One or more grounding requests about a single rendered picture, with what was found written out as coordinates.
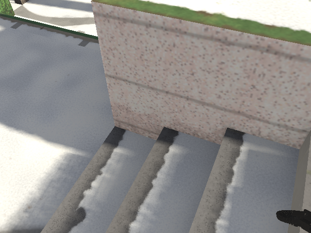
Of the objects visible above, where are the stairs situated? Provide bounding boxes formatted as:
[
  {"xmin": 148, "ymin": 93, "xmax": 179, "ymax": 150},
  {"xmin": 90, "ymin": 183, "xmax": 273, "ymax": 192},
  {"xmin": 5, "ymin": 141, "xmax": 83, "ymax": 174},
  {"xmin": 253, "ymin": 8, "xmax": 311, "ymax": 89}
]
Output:
[{"xmin": 41, "ymin": 126, "xmax": 311, "ymax": 233}]

